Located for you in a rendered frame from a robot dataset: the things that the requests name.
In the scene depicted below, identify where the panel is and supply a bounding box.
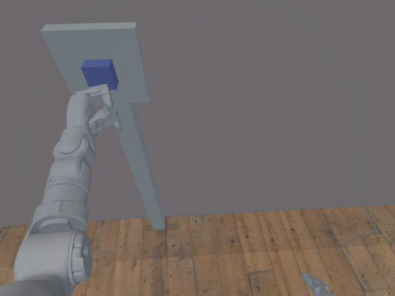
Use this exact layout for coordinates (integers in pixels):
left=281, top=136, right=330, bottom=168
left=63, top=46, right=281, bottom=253
left=40, top=22, right=165, bottom=230

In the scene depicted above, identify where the robot left upper arm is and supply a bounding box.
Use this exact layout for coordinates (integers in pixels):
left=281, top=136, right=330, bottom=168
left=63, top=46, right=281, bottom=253
left=0, top=229, right=93, bottom=296

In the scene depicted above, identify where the right robot hand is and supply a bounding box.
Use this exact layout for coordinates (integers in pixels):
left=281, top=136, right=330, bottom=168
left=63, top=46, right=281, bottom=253
left=302, top=272, right=335, bottom=296

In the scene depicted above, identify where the button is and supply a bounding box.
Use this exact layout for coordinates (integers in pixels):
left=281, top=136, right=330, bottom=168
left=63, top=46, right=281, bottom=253
left=81, top=59, right=119, bottom=90

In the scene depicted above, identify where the robot left forearm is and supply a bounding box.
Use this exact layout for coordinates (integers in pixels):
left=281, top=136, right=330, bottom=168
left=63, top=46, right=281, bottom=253
left=14, top=127, right=95, bottom=282

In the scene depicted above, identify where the left robot hand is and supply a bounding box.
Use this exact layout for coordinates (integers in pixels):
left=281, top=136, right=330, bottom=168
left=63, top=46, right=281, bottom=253
left=66, top=84, right=122, bottom=139

